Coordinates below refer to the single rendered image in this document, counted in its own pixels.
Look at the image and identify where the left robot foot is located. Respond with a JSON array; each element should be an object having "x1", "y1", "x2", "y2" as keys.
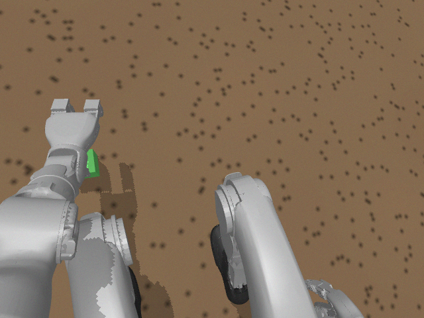
[{"x1": 129, "y1": 267, "x2": 142, "y2": 318}]

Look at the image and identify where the right robot hand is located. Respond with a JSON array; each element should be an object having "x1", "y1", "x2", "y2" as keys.
[{"x1": 305, "y1": 280, "x2": 364, "y2": 318}]

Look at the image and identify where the cube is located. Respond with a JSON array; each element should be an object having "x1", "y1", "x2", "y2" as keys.
[{"x1": 85, "y1": 149, "x2": 100, "y2": 178}]

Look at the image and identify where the left robot arm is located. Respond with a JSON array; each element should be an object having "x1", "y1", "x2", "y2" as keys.
[{"x1": 0, "y1": 144, "x2": 88, "y2": 318}]

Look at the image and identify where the left robot hand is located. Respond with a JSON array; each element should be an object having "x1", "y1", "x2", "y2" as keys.
[{"x1": 45, "y1": 99, "x2": 103, "y2": 177}]

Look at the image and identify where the right robot foot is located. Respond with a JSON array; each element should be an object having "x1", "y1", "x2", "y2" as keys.
[{"x1": 211, "y1": 225, "x2": 249, "y2": 305}]

